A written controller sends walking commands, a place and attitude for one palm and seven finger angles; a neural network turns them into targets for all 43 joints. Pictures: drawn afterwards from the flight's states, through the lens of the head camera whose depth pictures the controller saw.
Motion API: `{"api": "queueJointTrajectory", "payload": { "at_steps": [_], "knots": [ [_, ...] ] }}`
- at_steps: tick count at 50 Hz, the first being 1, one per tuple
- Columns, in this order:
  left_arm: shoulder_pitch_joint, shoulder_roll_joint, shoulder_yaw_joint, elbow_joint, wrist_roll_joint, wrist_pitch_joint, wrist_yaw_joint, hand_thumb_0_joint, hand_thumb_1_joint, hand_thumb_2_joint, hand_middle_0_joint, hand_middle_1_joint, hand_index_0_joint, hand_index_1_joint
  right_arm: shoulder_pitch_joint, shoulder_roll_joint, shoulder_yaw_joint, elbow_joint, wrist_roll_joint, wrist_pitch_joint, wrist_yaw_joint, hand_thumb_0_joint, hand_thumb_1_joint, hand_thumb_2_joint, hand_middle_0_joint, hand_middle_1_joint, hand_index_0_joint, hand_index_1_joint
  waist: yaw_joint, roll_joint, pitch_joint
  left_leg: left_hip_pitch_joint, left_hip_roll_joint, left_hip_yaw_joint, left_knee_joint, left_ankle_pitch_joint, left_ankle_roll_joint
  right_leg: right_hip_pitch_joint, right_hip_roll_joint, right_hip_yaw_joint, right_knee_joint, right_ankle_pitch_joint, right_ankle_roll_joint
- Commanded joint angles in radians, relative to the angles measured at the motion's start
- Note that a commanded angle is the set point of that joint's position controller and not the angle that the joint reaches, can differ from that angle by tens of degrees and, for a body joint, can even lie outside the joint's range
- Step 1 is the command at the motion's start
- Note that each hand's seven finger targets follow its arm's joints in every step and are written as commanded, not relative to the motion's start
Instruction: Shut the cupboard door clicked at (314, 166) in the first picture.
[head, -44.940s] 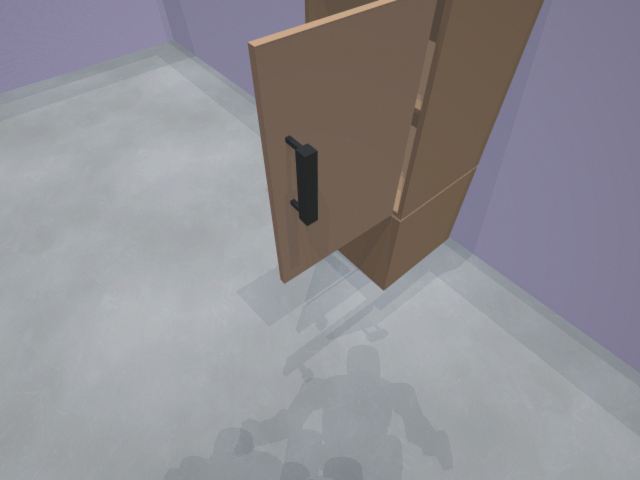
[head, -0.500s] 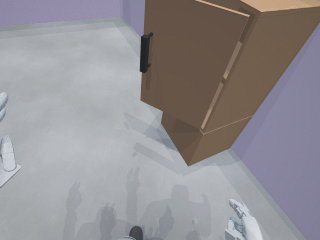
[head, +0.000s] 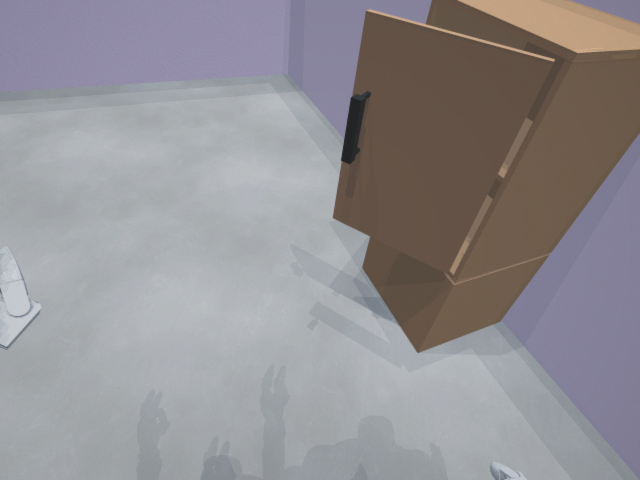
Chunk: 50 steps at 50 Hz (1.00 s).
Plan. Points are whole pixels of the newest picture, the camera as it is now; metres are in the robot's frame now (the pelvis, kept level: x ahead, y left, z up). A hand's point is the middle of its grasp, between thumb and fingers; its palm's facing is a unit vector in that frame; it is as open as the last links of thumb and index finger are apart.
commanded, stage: stop stepping back and stand still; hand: left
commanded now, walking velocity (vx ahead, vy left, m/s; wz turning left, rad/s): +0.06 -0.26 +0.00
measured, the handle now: (357, 127) +0.92 -0.04 +0.02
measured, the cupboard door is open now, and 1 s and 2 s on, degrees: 34 34 34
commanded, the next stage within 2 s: let the arm hang, fingers relaxed in 0.74 s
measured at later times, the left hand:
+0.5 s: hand (75, 289) +0.23 +0.26 +0.18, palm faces +0.41 -0.82 -0.40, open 7.4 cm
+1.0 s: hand (134, 404) +0.21 +0.25 -0.03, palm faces +0.03 -0.92 -0.40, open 7.4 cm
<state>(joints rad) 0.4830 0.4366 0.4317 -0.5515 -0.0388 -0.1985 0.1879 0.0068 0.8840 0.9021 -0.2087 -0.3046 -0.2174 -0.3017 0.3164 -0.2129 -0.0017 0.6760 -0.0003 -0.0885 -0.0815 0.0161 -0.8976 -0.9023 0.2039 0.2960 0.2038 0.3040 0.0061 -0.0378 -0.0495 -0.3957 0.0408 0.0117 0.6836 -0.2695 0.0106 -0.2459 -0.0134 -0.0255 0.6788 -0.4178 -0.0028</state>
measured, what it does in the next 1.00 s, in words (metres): steps on the spot: right foot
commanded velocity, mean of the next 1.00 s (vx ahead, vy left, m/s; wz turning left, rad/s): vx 0.02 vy -0.04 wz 0.00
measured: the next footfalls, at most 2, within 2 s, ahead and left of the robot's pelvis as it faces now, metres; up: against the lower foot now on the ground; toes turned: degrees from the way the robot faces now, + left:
right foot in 0.30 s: -0.01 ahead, -0.07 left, +0.00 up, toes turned -8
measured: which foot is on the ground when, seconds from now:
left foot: down 0.00-1.00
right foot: up 0.00-0.28, down 0.30-1.00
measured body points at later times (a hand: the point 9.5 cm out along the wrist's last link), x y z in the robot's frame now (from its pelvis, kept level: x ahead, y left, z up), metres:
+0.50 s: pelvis +0.01 +0.00 +0.01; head -0.01 +0.01 +0.46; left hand +0.20 +0.30 +0.20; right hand +0.13 -0.25 -0.08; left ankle +0.05 +0.11 -0.72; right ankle -0.04 -0.07 -0.72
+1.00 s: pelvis +0.00 +0.03 +0.01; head -0.01 +0.00 +0.46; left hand +0.21 +0.29 +0.00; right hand +0.14 -0.24 -0.10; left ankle +0.05 +0.11 -0.72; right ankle -0.04 -0.07 -0.72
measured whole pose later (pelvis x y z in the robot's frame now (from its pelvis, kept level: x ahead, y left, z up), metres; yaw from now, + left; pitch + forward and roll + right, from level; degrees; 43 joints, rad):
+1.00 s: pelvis +0.00 +0.03 +0.01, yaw -3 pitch +0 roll -1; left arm 0.26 0.31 0.08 0.35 0.01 0.02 0.02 0.00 0.90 0.90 -0.19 -0.30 -0.20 -0.30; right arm 0.16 -0.30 0.01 0.76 0.00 -0.02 0.01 0.01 -0.90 -0.90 0.20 0.30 0.20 0.30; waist -0.01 0.07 -0.04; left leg -0.37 -0.01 0.05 0.61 -0.25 0.05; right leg -0.22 0.00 -0.09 0.59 -0.38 -0.03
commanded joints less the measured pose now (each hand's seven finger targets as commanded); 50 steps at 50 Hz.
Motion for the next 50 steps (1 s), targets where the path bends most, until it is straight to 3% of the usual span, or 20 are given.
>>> {"api": "queueJointTrajectory", "payload": {
  "at_steps": [1,3,6,9,11,13,16,17,19,23,26,30,34,37,41,42,43,45,47,50],
  "knots": [
    [-0.138,0.181,0.103,-0.112,-0.006,-0.027,0.003,0.0,0.9,0.9,-0.2,-0.3,-0.2,-0.3,-0.158,-0.117,-0.031,-0.164,-0.005,-0.069,-0.015,0.0,-0.9,-0.9,0.2,0.3,0.2,0.3,-0.046,0.236,0.031,0.085,0.31,-0.499,-0.565,-0.473,0.088,-0.205,0.042,0.05,0.265,-0.069,0.006],
    [-0.129,0.172,0.088,-0.212,0.004,-0.031,-0.011,0.0,0.9,0.9,-0.2,-0.3,-0.2,-0.3,-0.188,-0.106,-0.034,-0.171,-0.007,-0.073,0.009,0.0,-0.9,-0.9,0.2,0.3,0.2,0.3,-0.023,0.19,-0.004,0.106,0.278,-0.381,-0.557,-0.382,0.061,-0.175,0.027,0.039,0.231,0.009,-0.001],
    [-0.021,0.129,0.052,-0.229,0.0,-0.009,-0.013,0.0,0.9,0.9,-0.2,-0.3,-0.2,-0.3,-0.198,-0.1,-0.024,-0.194,-0.008,-0.049,0.028,0.0,-0.9,-0.9,0.2,0.3,0.2,0.3,-0.01,0.254,-0.008,0.047,0.249,-0.199,-0.569,-0.346,0.044,-0.054,0.048,-0.036,0.115,0.024,-0.004],
    [0.014,0.145,0.069,-0.184,-0.007,0.017,-0.01,0.0,0.9,0.9,-0.2,-0.3,-0.2,-0.3,-0.195,-0.099,-0.019,-0.216,-0.006,-0.017,0.022,0.0,-0.9,-0.9,0.2,0.3,0.2,0.3,-0.017,0.292,0.008,-0.007,0.222,-0.123,-0.566,-0.385,0.018,0.068,0.084,-0.103,-0.053,0.013,-0.011],
    [0.02,0.157,0.084,-0.146,-0.01,0.038,-0.007,0.0,0.9,0.9,-0.2,-0.3,-0.2,-0.3,-0.186,-0.095,-0.02,-0.222,-0.005,0.007,0.015,0.0,-0.9,-0.9,0.2,0.3,0.2,0.3,-0.022,0.244,0.005,-0.02,0.184,-0.084,-0.505,-0.376,0.005,0.15,0.093,-0.111,-0.201,0.016,-0.024],
    [0.03,0.201,0.122,-0.133,-0.009,0.045,-0.004,0.0,0.9,0.9,-0.2,-0.3,-0.2,-0.3,-0.176,-0.089,-0.019,-0.222,-0.007,0.018,0.01,0.0,-0.9,-0.9,0.2,0.3,0.2,0.3,-0.034,0.198,-0.018,-0.018,0.127,-0.039,-0.371,-0.271,-0.004,0.174,0.024,-0.024,-0.305,0.059,-0.059],
    [-0.045,0.22,0.143,-0.131,-0.027,0.035,0.004,0.0,0.9,0.9,-0.2,-0.3,-0.2,-0.3,-0.168,-0.083,-0.022,-0.208,-0.013,0.026,0.008,0.0,-0.9,-0.9,0.2,0.3,0.2,0.3,-0.042,0.011,-0.042,0.023,0.049,0.0,-0.09,-0.08,-0.027,0.035,-0.191,0.265,-0.412,-0.013,-0.153],
    [-0.036,0.177,0.108,-0.123,-0.029,0.038,0.005,0.0,0.9,0.9,-0.2,-0.3,-0.2,-0.3,-0.169,-0.083,-0.028,-0.203,0.005,0.021,0.012,0.0,-0.9,-0.9,0.2,0.3,0.2,0.3,-0.029,-0.065,-0.023,0.023,0.036,0.0,-0.028,-0.045,-0.025,0.002,-0.217,0.31,-0.432,-0.042,-0.164],
    [-0.025,0.16,0.085,-0.115,-0.022,0.036,0.015,0.0,0.9,0.9,-0.2,-0.3,-0.2,-0.3,-0.189,-0.088,-0.021,-0.199,0.015,0.015,0.013,0.0,-0.9,-0.9,0.2,0.3,0.2,0.3,-0.029,-0.061,0.012,0.014,0.035,-0.008,-0.021,0.019,-0.022,0.019,-0.232,0.28,-0.386,0.173,-0.173],
    [-0.054,0.176,0.09,-0.086,-0.004,0.011,0.016,0.0,0.9,0.9,-0.2,-0.3,-0.2,-0.3,-0.196,-0.106,-0.023,-0.182,0.015,-0.001,-0.005,0.0,-0.9,-0.9,0.2,0.3,0.2,0.3,-0.025,0.069,0.002,0.15,0.061,-0.022,-0.165,0.246,0.003,0.021,-0.129,0.117,-0.243,0.444,-0.062],
    [-0.053,0.177,0.09,-0.125,0.002,-0.013,0.01,0.0,0.9,0.9,-0.2,-0.3,-0.2,-0.3,-0.191,-0.107,-0.019,-0.19,0.011,-0.003,-0.01,0.0,-0.9,-0.9,0.2,0.3,0.2,0.3,-0.018,0.152,-0.025,0.138,0.128,-0.135,-0.249,0.357,0.038,0.06,-0.039,0.046,-0.201,0.385,0.001],
    [0.023,0.176,0.114,-0.129,-0.004,-0.031,0.01,0.0,0.9,0.9,-0.2,-0.3,-0.2,-0.3,-0.177,-0.109,-0.026,-0.197,0.015,-0.01,-0.004,0.0,-0.9,-0.9,0.2,0.3,0.2,0.3,-0.017,0.131,-0.06,0.096,0.094,-0.087,-0.221,0.282,0.023,0.13,-0.071,0.085,-0.256,0.387,-0.012],
    [0.092,0.178,0.133,-0.123,-0.015,-0.032,0.013,0.0,0.9,0.9,-0.2,-0.3,-0.2,-0.3,-0.161,-0.101,-0.029,-0.202,0.02,-0.002,0.001,0.0,-0.9,-0.9,0.2,0.3,0.2,0.3,-0.024,0.085,-0.112,0.106,0.067,-0.034,-0.159,0.315,0.004,0.164,-0.12,0.116,-0.254,0.552,-0.025],
    [0.1,0.178,0.135,-0.105,-0.019,-0.028,0.013,0.0,0.9,0.9,-0.2,-0.3,-0.2,-0.3,-0.158,-0.103,-0.029,-0.207,0.021,0.007,-0.001,0.0,-0.9,-0.9,0.2,0.3,0.2,0.3,-0.023,0.077,-0.118,0.128,0.067,-0.027,-0.16,0.36,0.005,0.156,-0.112,0.103,-0.239,0.614,-0.013],
    [0.076,0.167,0.11,-0.091,-0.018,-0.02,0.007,0.0,0.9,0.9,-0.2,-0.3,-0.2,-0.3,-0.165,-0.106,-0.024,-0.209,0.021,0.009,-0.007,0.0,-0.9,-0.9,0.2,0.3,0.2,0.3,-0.023,0.093,-0.089,0.15,0.081,-0.049,-0.192,0.376,0.013,0.114,-0.082,0.079,-0.244,0.539,-0.001],
    [-0.04,-0.008,-0.339,0.579,0.046,0.123,-0.144,0.0,0.9,0.9,-0.2,-0.3,-0.2,-0.3,-0.26,-0.285,-0.051,-0.083,0.034,-0.056,0.083,0.0,-0.9,-0.9,0.2,0.3,0.2,0.3,-0.039,0.101,0.035,0.102,0.085,-0.043,-0.072,0.511,0.017,-0.005,-0.142,-0.004,-0.131,0.642,-0.027],
    [-0.048,-0.046,-0.326,0.621,0.053,0.195,-0.17,0.0,0.9,0.9,-0.2,-0.3,-0.2,-0.3,-0.173,-0.243,-0.073,-0.041,0.013,-0.029,0.082,0.0,-0.9,-0.9,0.2,0.3,0.2,0.3,-0.033,0.073,-0.038,0.148,0.088,-0.043,-0.098,0.457,0.017,-0.009,-0.12,0.055,-0.168,0.551,-0.036],
    [-0.114,-0.057,-0.342,0.718,0.056,0.205,-0.185,0.0,0.9,0.9,-0.2,-0.3,-0.2,-0.3,-0.138,-0.221,-0.047,-0.027,0.002,0.017,0.077,0.0,-0.9,-0.9,0.2,0.3,0.2,0.3,-0.013,-0.037,-0.014,0.094,0.094,-0.083,-0.118,0.303,0.04,-0.019,-0.105,0.041,-0.189,0.373,-0.044],
    [-0.18,-0.041,-0.357,0.832,0.057,0.201,-0.187,0.0,0.9,0.9,-0.2,-0.3,-0.2,-0.3,-0.147,-0.219,-0.034,-0.017,-0.006,0.044,0.075,0.0,-0.9,-0.9,0.2,0.3,0.2,0.3,-0.016,-0.154,0.012,0.098,0.066,-0.094,-0.098,0.252,0.04,-0.045,-0.129,0.068,-0.223,0.343,-0.068],
    [-0.236,-0.064,-0.387,1.016,0.051,0.213,-0.176,0.0,0.9,0.9,-0.2,-0.3,-0.2,-0.3,-0.129,-0.172,-0.014,0.031,-0.018,0.081,0.077,0.0,-0.9,-0.9,0.2,0.3,0.2,0.3,-0.03,-0.122,0.039,0.145,0.039,-0.088,-0.116,0.232,0.026,-0.078,-0.148,0.083,-0.25,0.243,-0.092]
  ]
}}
